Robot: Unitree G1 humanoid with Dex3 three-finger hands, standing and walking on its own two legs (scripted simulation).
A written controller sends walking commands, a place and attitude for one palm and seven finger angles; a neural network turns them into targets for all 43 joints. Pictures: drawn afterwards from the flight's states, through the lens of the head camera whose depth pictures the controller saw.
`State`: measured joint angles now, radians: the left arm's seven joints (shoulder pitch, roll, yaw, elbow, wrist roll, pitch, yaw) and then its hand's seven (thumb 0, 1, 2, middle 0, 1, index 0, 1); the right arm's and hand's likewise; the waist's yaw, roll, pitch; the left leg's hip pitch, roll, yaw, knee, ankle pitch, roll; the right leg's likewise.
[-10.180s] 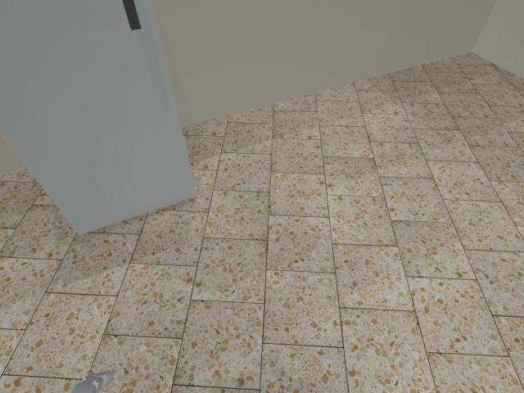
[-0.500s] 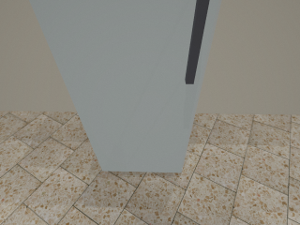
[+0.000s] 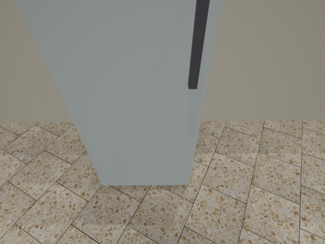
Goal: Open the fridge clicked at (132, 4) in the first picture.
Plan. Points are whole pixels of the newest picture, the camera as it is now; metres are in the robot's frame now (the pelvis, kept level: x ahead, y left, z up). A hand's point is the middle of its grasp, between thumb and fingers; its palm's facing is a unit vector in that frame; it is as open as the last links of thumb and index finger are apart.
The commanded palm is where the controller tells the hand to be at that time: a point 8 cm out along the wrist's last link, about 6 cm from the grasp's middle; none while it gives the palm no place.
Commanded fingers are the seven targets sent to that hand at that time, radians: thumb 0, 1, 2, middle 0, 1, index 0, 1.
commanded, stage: look again from close up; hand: right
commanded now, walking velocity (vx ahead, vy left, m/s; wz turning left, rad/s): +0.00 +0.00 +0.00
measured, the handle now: (197, 35) +0.58 -0.07 +0.26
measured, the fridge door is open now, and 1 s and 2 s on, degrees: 0 0 0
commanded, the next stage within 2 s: none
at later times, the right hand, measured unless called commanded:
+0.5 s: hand out of the picture -0.03 -0.25 -0.18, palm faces +0.02 +0.96 -0.27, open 7.4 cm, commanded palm none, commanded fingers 0.00 -0.90 -0.90 0.20 0.30 0.20 0.30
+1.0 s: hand out of the picture -0.01 -0.34 -0.18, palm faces +0.02 +0.96 -0.27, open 7.4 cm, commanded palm none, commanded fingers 0.00 -0.90 -0.90 0.20 0.30 0.20 0.30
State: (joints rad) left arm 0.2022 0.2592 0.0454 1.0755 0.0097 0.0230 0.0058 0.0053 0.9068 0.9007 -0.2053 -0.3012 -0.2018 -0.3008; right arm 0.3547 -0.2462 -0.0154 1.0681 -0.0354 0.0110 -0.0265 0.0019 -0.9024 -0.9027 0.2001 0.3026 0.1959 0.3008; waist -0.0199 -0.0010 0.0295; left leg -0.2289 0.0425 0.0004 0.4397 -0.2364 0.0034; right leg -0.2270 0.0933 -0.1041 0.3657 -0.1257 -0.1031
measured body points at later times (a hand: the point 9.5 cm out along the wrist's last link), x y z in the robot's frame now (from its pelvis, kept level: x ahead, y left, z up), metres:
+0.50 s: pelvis -0.03 -0.02 +0.00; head -0.04 -0.03 +0.45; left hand +0.05 +0.28 -0.12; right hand -0.03 -0.30 -0.15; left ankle +0.06 +0.16 -0.73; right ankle +0.08 -0.03 -0.73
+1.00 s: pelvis -0.10 -0.10 +0.00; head -0.10 -0.15 +0.44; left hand -0.10 +0.18 -0.12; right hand -0.01 -0.39 -0.16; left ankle -0.07 +0.07 -0.69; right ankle -0.08 -0.16 -0.74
